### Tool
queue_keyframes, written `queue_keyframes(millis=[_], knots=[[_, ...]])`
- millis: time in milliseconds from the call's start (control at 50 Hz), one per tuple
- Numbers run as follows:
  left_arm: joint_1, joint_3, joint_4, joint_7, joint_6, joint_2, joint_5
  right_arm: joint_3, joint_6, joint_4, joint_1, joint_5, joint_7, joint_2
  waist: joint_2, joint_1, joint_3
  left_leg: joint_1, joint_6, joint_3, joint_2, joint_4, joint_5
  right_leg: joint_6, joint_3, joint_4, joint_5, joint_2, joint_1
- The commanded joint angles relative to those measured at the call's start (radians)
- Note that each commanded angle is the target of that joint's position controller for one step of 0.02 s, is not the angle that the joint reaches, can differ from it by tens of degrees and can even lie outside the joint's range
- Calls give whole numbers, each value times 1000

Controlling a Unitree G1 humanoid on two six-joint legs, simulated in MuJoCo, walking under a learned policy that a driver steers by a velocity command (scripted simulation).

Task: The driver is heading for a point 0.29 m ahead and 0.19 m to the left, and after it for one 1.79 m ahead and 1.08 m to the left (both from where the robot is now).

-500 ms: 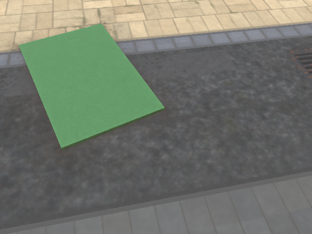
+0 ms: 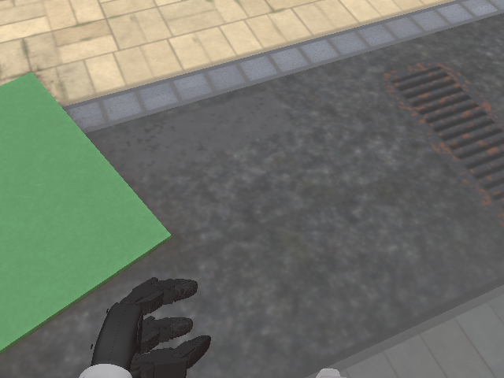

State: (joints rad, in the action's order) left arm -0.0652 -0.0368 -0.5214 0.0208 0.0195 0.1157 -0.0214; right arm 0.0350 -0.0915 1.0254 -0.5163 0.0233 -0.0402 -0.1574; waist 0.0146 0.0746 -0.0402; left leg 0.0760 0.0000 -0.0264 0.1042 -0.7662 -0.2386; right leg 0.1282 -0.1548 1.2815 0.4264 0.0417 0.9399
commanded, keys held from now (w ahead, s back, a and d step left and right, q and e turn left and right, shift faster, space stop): w+q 0.34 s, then q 0.66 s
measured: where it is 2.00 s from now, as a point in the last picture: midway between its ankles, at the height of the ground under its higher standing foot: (271, 368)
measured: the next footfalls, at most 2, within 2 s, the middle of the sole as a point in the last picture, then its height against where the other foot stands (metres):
left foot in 0.54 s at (221, 370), level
right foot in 0.96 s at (290, 306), level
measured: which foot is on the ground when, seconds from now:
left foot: up 0.00-0.52, down 0.54-0.96, up 0.98-1.00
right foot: down 0.00-0.52, up 0.54-0.94, down 0.96-1.00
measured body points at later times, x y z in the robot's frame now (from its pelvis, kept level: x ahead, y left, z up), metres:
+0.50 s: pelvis +0.26 -0.03 +0.12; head +0.28 -0.05 +0.57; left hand +0.21 +0.24 +0.00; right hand +0.51 -0.19 +0.02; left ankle +0.37 +0.06 -0.58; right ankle +0.13 -0.08 -0.60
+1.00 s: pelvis +0.40 -0.06 +0.12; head +0.43 -0.05 +0.57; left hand +0.41 +0.25 +0.03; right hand +0.69 -0.20 +0.03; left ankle +0.36 +0.04 -0.59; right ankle +0.51 -0.14 -0.61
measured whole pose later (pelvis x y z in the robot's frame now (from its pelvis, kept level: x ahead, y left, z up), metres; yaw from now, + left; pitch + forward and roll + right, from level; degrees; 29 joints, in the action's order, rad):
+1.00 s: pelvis +0.40 -0.06 +0.12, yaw +34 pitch +3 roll +0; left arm 0.12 0.04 -0.69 -0.04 0.03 0.23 -0.02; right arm 0.09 0.04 0.58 -0.18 0.01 0.03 -0.29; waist -0.03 0.02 0.00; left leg 0.45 0.02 -0.19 -0.16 -0.77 -0.45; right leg -0.01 0.06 0.57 0.21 -0.01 0.40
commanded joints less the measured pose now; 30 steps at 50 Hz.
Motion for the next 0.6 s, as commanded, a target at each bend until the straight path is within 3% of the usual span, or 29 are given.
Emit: queue_keyframes(millis=[20,40,60,80,100,140,180,200,240,280,340,360,420,480,500,520,540,560,580,600], knots=[[336,137,-108,-8,5,297,-9,55,-18,-169,15,-10,-1,-85,75,-126,443,540,35,-177,-116,-1005,106,15,971,-892,39,381,-833],[265,115,-155,-1,15,202,-6,50,1,-192,63,-29,17,-60,-17,-75,239,572,41,-76,-55,-995,162,9,800,-858,56,336,-668],[271,70,-179,26,54,112,11,36,1,-206,185,16,34,-64,-26,-115,161,659,70,-103,-64,-1121,96,34,693,-877,-13,334,-584],[265,55,-241,42,79,49,-5,33,5,-241,188,29,41,-60,-12,-61,114,668,112,-130,-33,-1120,129,5,571,-876,-79,296,-536],[266,45,-280,48,94,11,-11,19,12,-243,163,29,38,-35,31,-27,98,677,137,-164,-35,-1111,189,-26,477,-870,-181,276,-515],[326,44,-362,37,101,-6,8,-1,28,-255,167,24,28,-14,40,-7,60,784,167,-180,-48,-1036,223,-86,282,-902,-313,214,-592],[292,42,-365,14,92,2,8,3,48,-277,234,29,31,-42,11,-1,25,760,142,-153,-57,-788,250,-116,108,-974,-444,158,-561],[286,40,-371,2,93,19,1,8,54,-286,271,21,26,-67,33,-8,18,740,136,-97,-77,-699,299,-137,20,-1016,-551,129,-558],[298,54,-387,-26,95,100,-3,15,57,-304,309,2,13,-88,71,-6,29,689,117,-31,-109,-530,388,-172,-72,-1064,-694,80,-582],[341,64,-397,-56,100,166,-1,19,60,-314,350,4,5,-96,56,-28,57,661,105,21,-113,-393,424,-175,-92,-1099,-722,87,-675],[414,71,-403,-83,96,217,-2,21,69,-347,455,17,-13,-98,35,-78,37,715,113,44,-89,-208,391,-170,-80,-1127,-735,147,-870],[409,74,-395,-90,89,233,1,24,70,-357,486,17,-19,-99,37,-84,13,714,114,60,-89,-127,360,-172,-86,-1112,-829,166,-917],[432,96,-367,-111,58,291,29,28,68,-398,537,3,-35,-94,63,-99,20,606,109,178,-132,61,249,-177,-118,-980,-1269,191,-1033],[400,127,-319,-128,14,337,38,41,78,-385,418,10,-37,-127,128,-58,64,498,104,213,-167,137,119,-145,-111,-781,-1477,211,-1108],[369,137,-296,-126,5,341,43,56,80,-374,355,13,-30,-166,133,-35,84,440,118,201,-173,197,92,-134,-95,-685,-1467,208,-1105],[319,141,-272,-116,3,336,49,80,77,-345,228,10,-17,-220,96,31,127,290,154,162,-177,350,188,-137,-95,-506,-1337,169,-1056],[275,129,-248,-98,14,293,48,98,69,-322,152,-5,10,-257,-14,79,151,56,200,52,-128,440,401,-149,-76,-232,-835,81,-833],[298,94,-203,-73,34,136,-21,100,66,-328,180,-37,30,-318,-243,-38,156,-220,314,-236,65,215,958,-176,-10,109,195,-95,-379],[386,88,-178,-43,68,162,-1,89,50,-372,210,-81,33,-317,-165,-72,387,-286,497,-592,225,316,769,-179,256,305,207,-137,-287],[328,105,-167,-27,87,239,26,87,48,-415,276,-53,31,-273,-67,-50,328,-200,484,-539,201,405,566,-160,306,283,118,-87,-237]])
